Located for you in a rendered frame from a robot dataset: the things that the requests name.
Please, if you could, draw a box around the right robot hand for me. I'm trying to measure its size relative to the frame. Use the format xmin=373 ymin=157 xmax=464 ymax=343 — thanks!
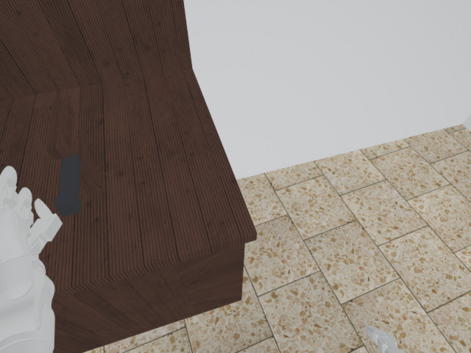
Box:
xmin=366 ymin=325 xmax=405 ymax=353

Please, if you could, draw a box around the counter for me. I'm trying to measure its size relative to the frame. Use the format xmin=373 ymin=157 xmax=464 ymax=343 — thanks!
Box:
xmin=0 ymin=0 xmax=257 ymax=353

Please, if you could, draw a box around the tap lever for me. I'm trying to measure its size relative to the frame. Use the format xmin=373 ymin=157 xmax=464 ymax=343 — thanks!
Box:
xmin=55 ymin=154 xmax=82 ymax=217

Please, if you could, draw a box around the left robot forearm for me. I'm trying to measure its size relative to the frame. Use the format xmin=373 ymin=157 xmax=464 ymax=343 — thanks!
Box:
xmin=0 ymin=255 xmax=55 ymax=353

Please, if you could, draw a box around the left robot hand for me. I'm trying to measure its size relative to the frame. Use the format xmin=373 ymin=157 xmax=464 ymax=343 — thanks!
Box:
xmin=0 ymin=166 xmax=63 ymax=265

